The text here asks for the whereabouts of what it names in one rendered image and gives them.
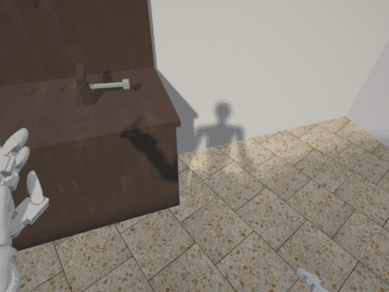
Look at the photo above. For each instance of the counter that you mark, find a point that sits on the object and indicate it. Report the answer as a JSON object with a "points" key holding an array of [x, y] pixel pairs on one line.
{"points": [[102, 155]]}

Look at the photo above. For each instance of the robot left forearm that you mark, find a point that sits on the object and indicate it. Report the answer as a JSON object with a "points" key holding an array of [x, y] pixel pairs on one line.
{"points": [[10, 278]]}

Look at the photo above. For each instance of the right robot hand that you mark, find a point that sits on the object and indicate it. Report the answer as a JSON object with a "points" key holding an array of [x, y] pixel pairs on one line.
{"points": [[312, 282]]}

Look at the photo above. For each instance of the tap lever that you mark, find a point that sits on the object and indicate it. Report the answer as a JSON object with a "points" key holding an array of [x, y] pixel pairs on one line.
{"points": [[125, 84]]}

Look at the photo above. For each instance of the left robot hand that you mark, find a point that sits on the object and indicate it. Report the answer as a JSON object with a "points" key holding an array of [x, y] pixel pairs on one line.
{"points": [[13, 156]]}

